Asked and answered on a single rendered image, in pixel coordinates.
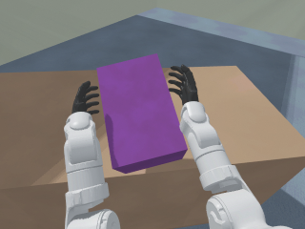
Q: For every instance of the robot left forearm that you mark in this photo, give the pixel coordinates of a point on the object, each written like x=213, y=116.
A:
x=83, y=161

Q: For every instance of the robot right forearm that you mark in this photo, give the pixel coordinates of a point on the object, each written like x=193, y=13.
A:
x=217, y=174

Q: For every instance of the left robot upper arm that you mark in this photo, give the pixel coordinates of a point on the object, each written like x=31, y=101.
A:
x=99, y=219

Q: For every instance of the left robot hand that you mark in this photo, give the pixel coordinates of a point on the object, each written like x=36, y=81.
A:
x=79, y=103

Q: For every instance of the right robot hand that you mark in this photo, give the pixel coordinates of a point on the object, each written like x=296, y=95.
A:
x=188, y=90

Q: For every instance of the pedestal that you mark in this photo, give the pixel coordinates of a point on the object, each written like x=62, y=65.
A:
x=258, y=140

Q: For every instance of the right robot upper arm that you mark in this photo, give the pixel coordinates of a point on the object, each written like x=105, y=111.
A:
x=237, y=209

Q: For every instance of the carton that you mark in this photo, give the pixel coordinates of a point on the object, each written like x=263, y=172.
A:
x=142, y=126

